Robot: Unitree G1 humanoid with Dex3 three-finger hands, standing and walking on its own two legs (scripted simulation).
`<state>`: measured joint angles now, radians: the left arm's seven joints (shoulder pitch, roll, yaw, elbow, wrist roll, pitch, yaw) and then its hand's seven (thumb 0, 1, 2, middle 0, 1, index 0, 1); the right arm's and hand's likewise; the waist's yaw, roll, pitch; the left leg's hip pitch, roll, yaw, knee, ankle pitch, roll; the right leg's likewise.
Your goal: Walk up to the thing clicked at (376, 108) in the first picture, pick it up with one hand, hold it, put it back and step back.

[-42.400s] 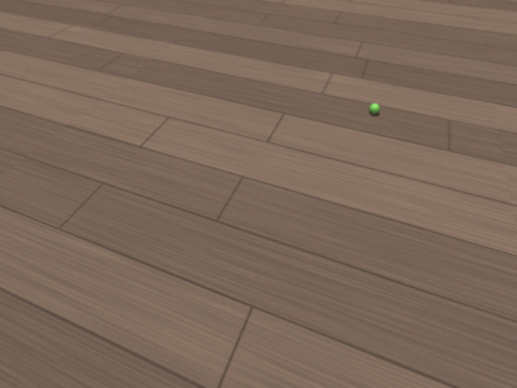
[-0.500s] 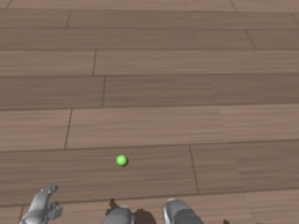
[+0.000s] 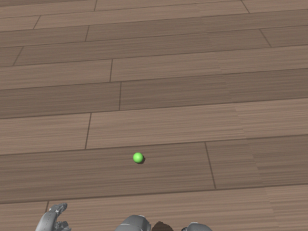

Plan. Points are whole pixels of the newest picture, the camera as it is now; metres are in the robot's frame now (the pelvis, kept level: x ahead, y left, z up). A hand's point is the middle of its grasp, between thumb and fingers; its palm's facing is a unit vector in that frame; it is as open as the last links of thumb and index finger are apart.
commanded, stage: step back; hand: left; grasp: from above
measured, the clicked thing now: (138, 157) +0.57 +0.19 -0.73
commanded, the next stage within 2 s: none
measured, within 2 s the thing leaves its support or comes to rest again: neither
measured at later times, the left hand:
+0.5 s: hand out of the picture -0.08 +0.26 -0.15, palm faces -0.03 -0.91 -0.41, open 7.4 cm
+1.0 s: hand out of the picture -0.23 +0.26 -0.15, palm faces +0.05 -0.92 -0.38, open 7.4 cm
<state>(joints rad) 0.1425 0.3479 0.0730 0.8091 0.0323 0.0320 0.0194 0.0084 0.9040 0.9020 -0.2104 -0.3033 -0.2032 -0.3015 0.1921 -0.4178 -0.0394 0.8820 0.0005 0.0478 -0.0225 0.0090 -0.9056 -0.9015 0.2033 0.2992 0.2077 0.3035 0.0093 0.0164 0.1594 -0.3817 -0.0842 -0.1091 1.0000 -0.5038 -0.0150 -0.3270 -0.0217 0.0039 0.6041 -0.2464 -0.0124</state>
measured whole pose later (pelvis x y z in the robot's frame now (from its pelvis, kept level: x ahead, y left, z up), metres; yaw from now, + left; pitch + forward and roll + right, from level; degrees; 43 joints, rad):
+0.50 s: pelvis -0.17 -0.02 -0.02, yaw -2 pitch -3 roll -2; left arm 0.19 0.37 0.09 0.86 0.02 0.04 0.00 0.01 0.91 0.90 -0.21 -0.30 -0.20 -0.30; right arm 0.09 -0.41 -0.04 0.81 -0.01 0.05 -0.02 0.01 -0.90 -0.90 0.21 0.30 0.21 0.30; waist 0.00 0.06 0.18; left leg -0.47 0.07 -0.06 0.73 -0.26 -0.01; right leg -0.23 0.06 0.01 0.69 -0.41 -0.01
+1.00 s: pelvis -0.34 -0.01 +0.00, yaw +1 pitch -3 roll -1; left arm 0.14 0.40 0.08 0.82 0.00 0.06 0.03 0.01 0.91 0.90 -0.21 -0.30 -0.20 -0.30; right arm 0.16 -0.35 -0.02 0.87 -0.04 0.04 -0.01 0.01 -0.90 -0.90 0.21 0.30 0.21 0.30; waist 0.00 -0.03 0.16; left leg -0.31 0.00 -0.02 0.61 -0.26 0.02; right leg -0.48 0.11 0.13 1.19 -0.50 -0.01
